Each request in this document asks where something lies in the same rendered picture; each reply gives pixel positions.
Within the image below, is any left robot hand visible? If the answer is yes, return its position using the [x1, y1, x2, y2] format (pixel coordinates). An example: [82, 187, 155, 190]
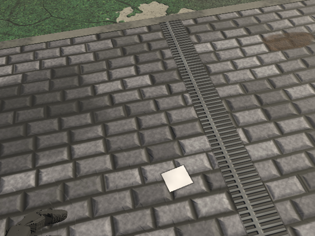
[5, 208, 68, 236]

